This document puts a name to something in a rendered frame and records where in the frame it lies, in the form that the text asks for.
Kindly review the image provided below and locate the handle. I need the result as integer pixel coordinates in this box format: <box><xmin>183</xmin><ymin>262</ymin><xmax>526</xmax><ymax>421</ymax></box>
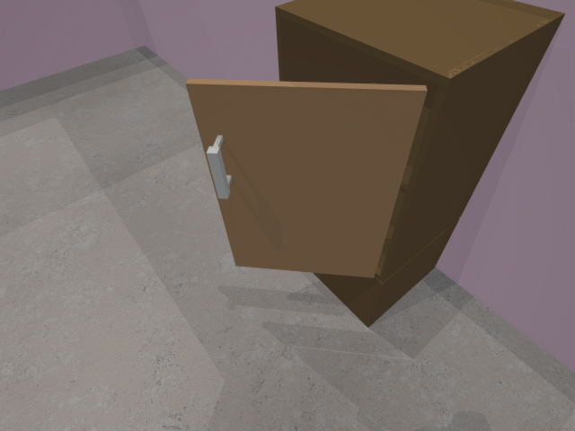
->
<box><xmin>207</xmin><ymin>136</ymin><xmax>232</xmax><ymax>199</ymax></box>

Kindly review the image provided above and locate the cupboard door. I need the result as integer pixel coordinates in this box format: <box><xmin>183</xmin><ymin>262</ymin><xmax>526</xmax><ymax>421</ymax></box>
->
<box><xmin>186</xmin><ymin>79</ymin><xmax>428</xmax><ymax>278</ymax></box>

